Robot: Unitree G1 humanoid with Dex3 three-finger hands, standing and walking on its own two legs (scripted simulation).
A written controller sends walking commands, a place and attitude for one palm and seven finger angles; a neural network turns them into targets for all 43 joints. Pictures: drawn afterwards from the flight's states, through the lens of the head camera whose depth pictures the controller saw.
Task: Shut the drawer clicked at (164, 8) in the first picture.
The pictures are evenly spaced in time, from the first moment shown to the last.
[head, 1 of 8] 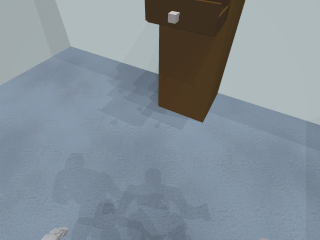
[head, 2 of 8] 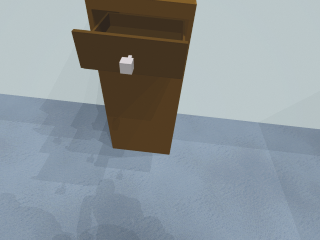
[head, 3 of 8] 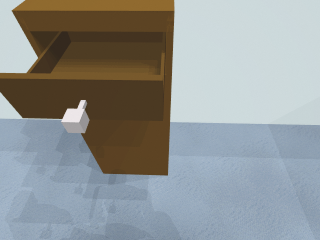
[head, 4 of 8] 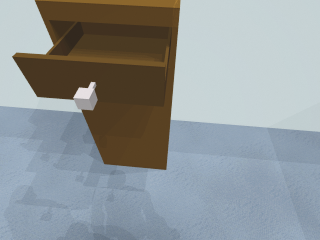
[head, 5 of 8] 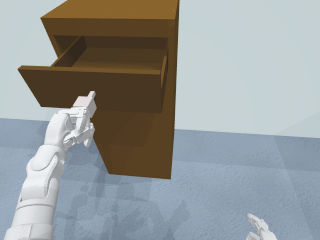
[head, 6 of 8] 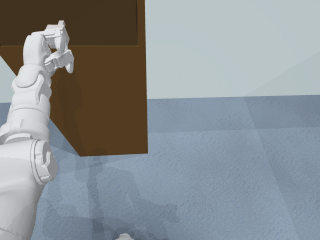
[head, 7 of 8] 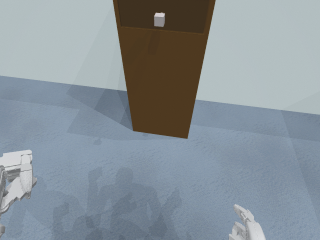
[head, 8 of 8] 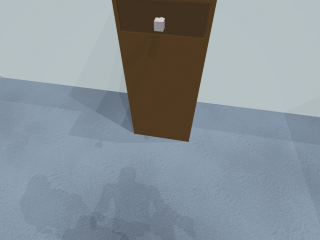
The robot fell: no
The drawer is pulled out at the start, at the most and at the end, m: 0.21 0.21 0.00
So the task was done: yes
